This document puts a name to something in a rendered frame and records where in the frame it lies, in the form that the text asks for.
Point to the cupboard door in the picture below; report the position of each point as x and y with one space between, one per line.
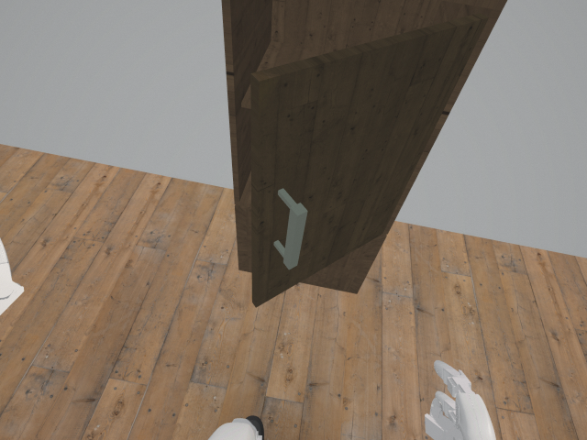
342 133

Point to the left robot shin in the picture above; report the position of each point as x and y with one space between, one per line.
241 420

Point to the handle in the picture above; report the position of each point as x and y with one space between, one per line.
295 231

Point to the left robot hand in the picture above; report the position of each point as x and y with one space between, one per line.
9 290

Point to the right robot hand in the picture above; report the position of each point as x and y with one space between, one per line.
468 418

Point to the left robot foot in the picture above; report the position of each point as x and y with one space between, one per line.
256 421

